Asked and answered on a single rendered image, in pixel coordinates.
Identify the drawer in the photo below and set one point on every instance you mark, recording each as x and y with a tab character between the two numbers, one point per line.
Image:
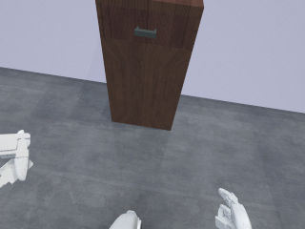
172	30

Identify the robot left hand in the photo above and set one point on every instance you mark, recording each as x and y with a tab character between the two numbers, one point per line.
15	145

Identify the robot right hand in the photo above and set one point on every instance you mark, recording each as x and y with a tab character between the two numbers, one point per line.
234	217

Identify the cabinet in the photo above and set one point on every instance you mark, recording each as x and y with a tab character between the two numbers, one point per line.
145	81

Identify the handle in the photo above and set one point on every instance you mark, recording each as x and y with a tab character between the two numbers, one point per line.
145	33

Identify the robot left thigh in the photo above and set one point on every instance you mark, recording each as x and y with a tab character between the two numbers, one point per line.
127	221

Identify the robot left shin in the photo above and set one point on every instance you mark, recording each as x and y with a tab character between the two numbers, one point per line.
131	212

